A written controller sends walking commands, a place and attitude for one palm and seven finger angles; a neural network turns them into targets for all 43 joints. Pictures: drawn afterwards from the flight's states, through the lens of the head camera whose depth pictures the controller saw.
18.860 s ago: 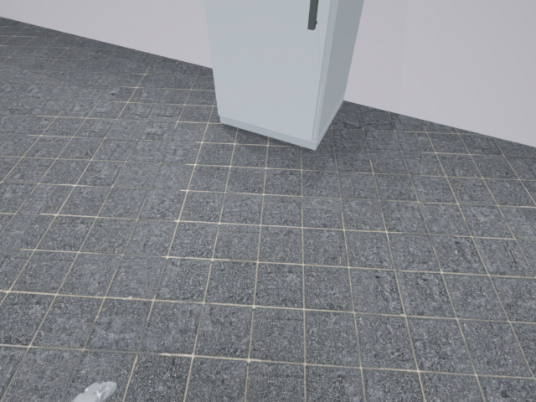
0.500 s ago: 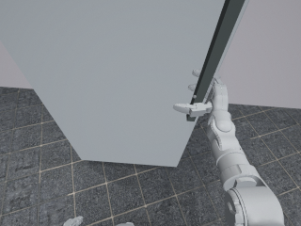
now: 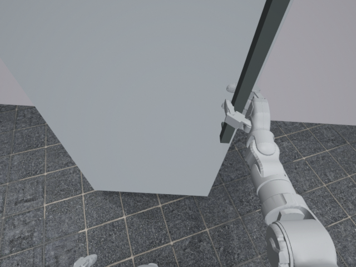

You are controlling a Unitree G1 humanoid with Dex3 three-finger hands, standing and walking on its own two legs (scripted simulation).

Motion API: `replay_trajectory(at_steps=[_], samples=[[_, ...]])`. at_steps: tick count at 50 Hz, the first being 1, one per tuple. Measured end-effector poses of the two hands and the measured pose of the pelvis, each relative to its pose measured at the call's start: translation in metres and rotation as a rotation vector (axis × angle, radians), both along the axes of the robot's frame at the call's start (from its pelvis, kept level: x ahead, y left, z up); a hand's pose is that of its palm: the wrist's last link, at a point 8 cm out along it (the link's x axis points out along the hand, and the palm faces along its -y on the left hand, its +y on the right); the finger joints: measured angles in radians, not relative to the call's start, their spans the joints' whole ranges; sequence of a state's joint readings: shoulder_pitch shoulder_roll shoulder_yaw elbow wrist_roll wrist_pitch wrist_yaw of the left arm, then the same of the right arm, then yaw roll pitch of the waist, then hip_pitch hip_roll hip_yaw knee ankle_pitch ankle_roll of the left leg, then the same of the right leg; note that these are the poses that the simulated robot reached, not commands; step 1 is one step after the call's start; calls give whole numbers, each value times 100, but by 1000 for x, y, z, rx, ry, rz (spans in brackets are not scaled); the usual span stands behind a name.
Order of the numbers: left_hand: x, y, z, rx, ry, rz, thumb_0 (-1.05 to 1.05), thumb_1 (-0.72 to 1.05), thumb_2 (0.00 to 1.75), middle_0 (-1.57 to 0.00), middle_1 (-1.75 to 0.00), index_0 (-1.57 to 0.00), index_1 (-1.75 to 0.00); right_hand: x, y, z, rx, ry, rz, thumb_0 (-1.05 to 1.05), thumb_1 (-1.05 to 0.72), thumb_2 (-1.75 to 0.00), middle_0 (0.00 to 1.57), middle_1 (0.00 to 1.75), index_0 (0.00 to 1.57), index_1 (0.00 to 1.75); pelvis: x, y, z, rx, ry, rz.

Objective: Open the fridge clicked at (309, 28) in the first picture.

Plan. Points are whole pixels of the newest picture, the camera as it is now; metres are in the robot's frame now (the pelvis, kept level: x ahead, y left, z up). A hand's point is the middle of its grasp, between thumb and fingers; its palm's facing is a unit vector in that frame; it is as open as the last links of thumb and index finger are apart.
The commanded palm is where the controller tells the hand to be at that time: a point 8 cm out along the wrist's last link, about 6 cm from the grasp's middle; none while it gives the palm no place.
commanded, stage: grip the handle and tug to test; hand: right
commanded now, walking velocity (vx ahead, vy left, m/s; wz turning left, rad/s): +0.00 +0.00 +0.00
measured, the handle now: (245, 72) +0.50 -0.07 +0.18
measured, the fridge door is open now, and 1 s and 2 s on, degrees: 0 7 33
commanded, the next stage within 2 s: pull the door a little, standing still in 0.64 s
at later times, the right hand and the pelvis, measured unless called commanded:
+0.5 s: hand (230, 114) +0.44 -0.05 +0.10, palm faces -0.09 +1.00 +0.00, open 6.0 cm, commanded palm +0.39 -0.11 +0.11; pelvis +0.01 +0.00 +0.00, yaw +2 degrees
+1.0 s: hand (229, 138) +0.37 -0.05 +0.10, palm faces -0.12 +0.99 +0.01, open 6.2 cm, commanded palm +0.32 -0.11 +0.11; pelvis +0.02 +0.00 +0.01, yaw +1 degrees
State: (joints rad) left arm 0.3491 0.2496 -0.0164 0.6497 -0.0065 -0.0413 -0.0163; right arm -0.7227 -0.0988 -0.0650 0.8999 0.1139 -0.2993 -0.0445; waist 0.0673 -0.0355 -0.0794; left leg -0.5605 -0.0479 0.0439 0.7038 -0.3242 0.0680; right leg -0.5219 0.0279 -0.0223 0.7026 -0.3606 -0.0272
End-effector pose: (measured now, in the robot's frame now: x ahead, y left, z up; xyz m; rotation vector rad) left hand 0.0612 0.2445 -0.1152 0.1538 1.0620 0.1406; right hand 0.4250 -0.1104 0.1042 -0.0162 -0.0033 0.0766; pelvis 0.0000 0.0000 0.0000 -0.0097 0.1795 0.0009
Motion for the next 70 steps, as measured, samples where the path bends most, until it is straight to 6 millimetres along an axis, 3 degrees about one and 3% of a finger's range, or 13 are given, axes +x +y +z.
replay_trajectory(at_steps=[22,33,46,55,63,70], samples=[[3,0,6,-11,-36,40,1,91,90,-20,-30,-20,-30,-2,0,0,15,5,10,1,-69,-76,36,140,35,140,6,0,3,-4,-4,32],[26,-2,12,-24,-71,41,1,91,90,-20,-30,-20,-30,-14,0,0,19,-1,22,1,-70,-73,33,140,32,140,22,0,7,-4,-12,45],[79,-10,23,-24,-164,-43,1,91,90,-20,-30,-20,-30,-49,1,0,17,7,31,1,-66,-73,36,138,36,138,23,1,9,-2,-53,13],[104,-21,41,-39,-270,-54,1,91,90,-20,-30,-20,-30,-102,6,2,-6,2,81,2,-65,-70,35,138,35,137,17,2,13,1,-116,16],[105,-20,52,18,-245,-5,1,91,90,-20,-30,-21,-30,-141,14,5,-75,-6,165,0,-61,-69,39,138,37,139,9,-6,23,6,-151,18],[90,-19,54,17,-263,11,1,91,90,-20,-30,-21,-30,-171,23,6,-95,-9,187,0,-60,-68,41,138,40,140,-7,-2,21,-25,-163,33]])
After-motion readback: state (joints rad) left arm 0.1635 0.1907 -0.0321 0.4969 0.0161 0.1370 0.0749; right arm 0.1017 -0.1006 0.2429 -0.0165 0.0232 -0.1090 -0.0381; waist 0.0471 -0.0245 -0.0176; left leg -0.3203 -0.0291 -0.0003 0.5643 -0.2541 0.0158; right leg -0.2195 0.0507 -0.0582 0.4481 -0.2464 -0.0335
